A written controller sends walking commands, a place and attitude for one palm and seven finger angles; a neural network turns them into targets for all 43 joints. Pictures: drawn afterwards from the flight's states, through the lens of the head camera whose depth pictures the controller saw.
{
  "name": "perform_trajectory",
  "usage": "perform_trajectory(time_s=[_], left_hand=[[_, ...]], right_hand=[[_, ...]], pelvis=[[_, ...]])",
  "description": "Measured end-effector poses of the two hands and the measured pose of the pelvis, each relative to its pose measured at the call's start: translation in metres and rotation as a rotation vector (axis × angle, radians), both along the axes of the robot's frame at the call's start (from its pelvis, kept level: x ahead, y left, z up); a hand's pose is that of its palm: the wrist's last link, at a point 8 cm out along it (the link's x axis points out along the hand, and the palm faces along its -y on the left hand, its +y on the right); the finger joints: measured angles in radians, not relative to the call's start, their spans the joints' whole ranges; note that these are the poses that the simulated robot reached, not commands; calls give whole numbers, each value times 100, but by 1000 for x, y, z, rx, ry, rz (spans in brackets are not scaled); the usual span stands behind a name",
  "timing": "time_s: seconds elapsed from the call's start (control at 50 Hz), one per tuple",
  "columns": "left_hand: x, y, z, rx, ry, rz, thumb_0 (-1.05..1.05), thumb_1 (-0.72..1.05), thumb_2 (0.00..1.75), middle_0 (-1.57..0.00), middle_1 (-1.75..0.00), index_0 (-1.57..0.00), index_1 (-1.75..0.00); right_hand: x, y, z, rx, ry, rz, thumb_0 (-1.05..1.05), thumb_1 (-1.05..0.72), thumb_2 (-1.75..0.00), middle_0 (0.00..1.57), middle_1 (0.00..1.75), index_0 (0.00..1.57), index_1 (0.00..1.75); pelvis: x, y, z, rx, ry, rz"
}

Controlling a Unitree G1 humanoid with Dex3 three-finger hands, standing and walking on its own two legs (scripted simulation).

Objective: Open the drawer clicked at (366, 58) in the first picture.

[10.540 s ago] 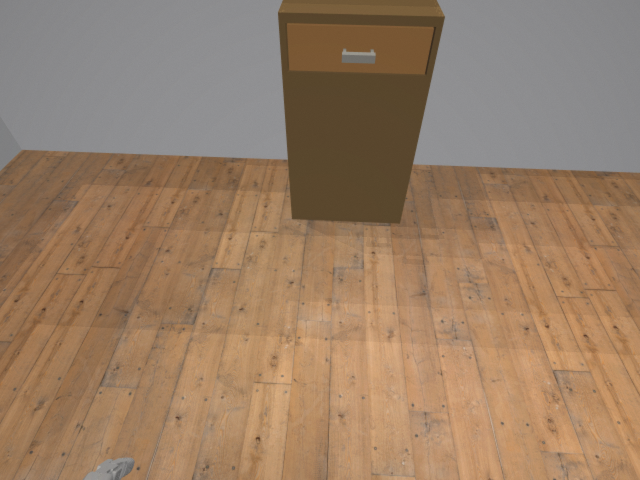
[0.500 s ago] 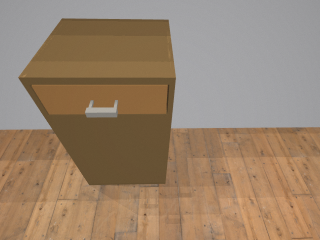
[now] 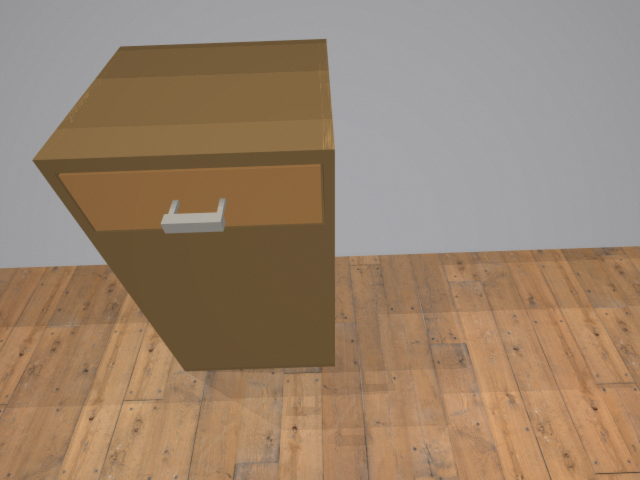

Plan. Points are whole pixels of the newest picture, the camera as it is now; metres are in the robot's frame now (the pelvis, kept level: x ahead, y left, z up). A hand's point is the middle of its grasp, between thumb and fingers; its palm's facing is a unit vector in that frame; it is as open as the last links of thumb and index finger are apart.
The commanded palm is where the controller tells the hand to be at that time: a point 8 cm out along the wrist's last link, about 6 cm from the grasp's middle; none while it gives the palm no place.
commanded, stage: raise the hand with hooked fingers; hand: left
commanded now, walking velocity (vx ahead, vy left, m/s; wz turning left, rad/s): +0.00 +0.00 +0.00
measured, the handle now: (196, 213) +0.53 +0.26 -0.01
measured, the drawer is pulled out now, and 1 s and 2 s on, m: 0.00 0.00 0.00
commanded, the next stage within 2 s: move the hooked fingers above the handle in 2.00 s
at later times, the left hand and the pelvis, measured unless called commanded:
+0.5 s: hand (185, 463) +0.15 +0.18 -0.06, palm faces -0.09 -0.25 -0.96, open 8.4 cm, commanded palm +0.14 +0.22 +0.00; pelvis -0.03 -0.02 -0.03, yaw -2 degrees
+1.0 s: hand (142, 397) +0.21 +0.24 +0.01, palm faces -0.04 -0.12 -0.99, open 11.4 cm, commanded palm +0.19 +0.24 +0.07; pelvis -0.03 +0.01 -0.02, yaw -1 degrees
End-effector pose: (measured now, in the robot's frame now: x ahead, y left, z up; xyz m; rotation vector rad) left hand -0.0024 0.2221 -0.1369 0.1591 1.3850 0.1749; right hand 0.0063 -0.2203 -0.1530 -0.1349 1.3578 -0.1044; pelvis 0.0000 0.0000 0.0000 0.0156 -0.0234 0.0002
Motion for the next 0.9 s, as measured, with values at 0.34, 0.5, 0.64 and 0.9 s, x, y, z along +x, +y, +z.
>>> perform_trajectory(time_s=[0.34, 0.5, 0.64, 0.9], left_hand=[[175, 0, 163, 705, -872, -597, 2, 82, 86, -21, -37, -20, -36], [140, -28, 136, 921, -826, -950, 0, 64, 79, -22, -47, -22, -47], [112, 0, 130, 1105, -814, -986, 0, 46, 72, -26, -58, -25, -58], [200, 17, 202, 1159, -841, -885, 0, 16, 59, -27, -77, -27, -77]], right_hand=[[116, -38, 37, -91, -623, 31, 2, -91, -90, 20, 30, 20, 30], [187, -36, 72, -77, -721, 185, 1, -91, -90, 20, 30, 20, 30], [209, -10, 56, -72, -693, 311, 1, -91, -90, 20, 30, 20, 30], [144, 26, 28, 61, -538, 128, 2, -90, -90, 20, 30, 21, 30]], pelvis=[[-21, -9, -13, 21, 96, -10], [-30, -15, -26, 44, 161, -45], [-37, -17, -43, 23, 185, 1], [-29, 4, -25, 12, 115, -18]])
